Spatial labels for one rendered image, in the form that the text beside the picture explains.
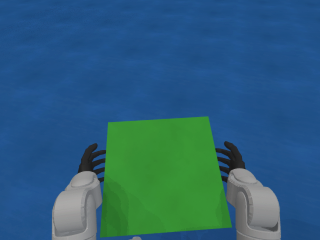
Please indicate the robot right hand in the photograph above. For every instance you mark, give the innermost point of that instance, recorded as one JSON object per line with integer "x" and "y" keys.
{"x": 234, "y": 162}

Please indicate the robot left forearm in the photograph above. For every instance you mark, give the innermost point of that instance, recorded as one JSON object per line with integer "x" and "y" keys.
{"x": 74, "y": 212}

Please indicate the robot right forearm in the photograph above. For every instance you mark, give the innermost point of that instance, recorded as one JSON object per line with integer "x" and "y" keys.
{"x": 257, "y": 210}

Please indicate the carton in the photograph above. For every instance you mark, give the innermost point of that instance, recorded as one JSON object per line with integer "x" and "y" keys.
{"x": 161, "y": 176}

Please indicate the robot left hand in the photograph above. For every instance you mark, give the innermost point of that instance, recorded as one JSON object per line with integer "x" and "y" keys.
{"x": 87, "y": 158}

